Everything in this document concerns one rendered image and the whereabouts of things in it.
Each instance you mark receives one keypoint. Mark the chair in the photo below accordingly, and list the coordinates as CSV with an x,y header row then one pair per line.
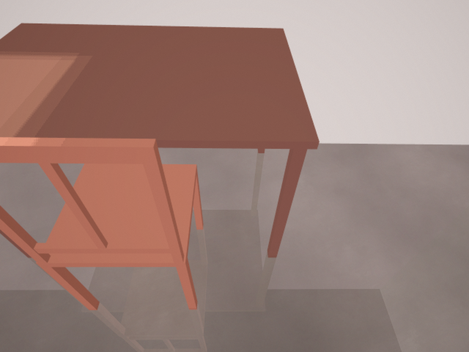
x,y
126,209

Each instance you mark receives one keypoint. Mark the table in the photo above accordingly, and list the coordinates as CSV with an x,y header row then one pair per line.
x,y
185,86

